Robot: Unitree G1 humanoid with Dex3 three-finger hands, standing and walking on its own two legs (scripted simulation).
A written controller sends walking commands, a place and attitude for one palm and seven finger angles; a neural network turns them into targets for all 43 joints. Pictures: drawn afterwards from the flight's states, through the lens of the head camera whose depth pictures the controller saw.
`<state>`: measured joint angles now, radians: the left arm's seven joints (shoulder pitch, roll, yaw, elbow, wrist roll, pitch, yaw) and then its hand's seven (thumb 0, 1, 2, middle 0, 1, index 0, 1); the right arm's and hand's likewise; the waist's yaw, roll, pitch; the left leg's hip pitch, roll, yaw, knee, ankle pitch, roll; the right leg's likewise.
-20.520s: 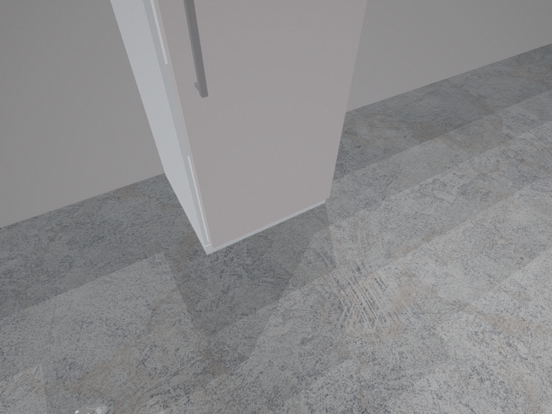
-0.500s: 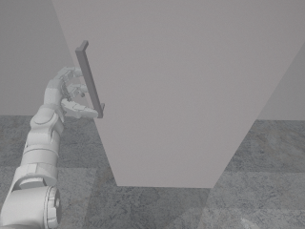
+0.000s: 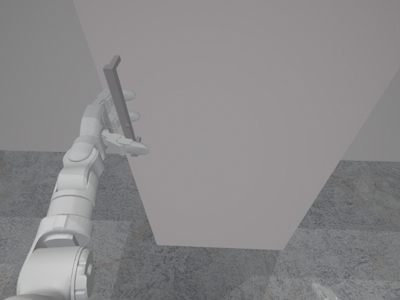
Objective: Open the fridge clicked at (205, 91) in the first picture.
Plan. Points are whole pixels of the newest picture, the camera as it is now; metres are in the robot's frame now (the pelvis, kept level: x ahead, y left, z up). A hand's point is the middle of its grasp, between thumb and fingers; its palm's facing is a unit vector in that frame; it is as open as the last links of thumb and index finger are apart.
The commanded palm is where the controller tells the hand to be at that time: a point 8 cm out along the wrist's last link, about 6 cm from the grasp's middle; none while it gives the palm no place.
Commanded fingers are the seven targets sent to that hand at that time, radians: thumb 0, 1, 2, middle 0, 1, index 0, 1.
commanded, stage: slide the fingers in behind the handle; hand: left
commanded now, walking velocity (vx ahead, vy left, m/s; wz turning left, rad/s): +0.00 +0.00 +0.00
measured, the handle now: (126, 111) +0.47 +0.18 +0.15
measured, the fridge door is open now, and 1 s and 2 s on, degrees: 0 0 0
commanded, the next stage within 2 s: grip the handle and tug to test in 0.90 s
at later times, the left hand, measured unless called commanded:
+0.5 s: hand (134, 123) +0.42 +0.15 +0.16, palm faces +0.05 -1.00 -0.02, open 14.1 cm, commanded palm +0.39 +0.19 +0.16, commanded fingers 0.00 -0.50 0.30 -0.30 -1.20 -0.30 -1.20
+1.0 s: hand (134, 123) +0.42 +0.15 +0.16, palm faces +0.03 -1.00 -0.01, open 14.1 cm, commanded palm +0.39 +0.19 +0.16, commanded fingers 0.00 -0.45 0.32 -0.31 -1.21 -0.31 -1.21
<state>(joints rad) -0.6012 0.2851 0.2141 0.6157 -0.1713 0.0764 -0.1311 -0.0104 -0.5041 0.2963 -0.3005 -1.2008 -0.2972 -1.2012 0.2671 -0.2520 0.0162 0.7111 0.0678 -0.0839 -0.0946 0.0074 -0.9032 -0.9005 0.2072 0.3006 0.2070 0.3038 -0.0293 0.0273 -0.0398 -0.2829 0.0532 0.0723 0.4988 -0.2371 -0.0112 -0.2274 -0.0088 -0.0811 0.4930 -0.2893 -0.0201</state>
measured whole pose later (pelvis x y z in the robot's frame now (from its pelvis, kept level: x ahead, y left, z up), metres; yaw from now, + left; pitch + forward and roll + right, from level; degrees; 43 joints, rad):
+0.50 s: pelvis +0.00 +0.00 +0.00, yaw +0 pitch +1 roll +0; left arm -0.61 0.26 0.18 0.60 -0.16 0.09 -0.07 -0.01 -0.50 0.30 -0.28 -1.20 -0.27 -1.20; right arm 0.26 -0.25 0.00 0.72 0.06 -0.08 -0.09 0.01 -0.90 -0.90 0.21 0.30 0.21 0.30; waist -0.02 0.03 -0.03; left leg -0.27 0.06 0.06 0.49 -0.23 -0.02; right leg -0.22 0.00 -0.09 0.48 -0.29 -0.03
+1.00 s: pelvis +0.00 +0.00 +0.00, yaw +1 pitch +1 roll +0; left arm -0.63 0.25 0.16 0.62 -0.16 0.08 -0.08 -0.01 -0.50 0.30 -0.29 -1.20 -0.28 -1.20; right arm 0.25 -0.24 0.02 0.72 0.06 -0.09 -0.09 0.01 -0.90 -0.90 0.21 0.30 0.21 0.30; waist -0.02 0.03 -0.03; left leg -0.27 0.05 0.06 0.49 -0.24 -0.01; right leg -0.21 -0.01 -0.09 0.48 -0.29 -0.02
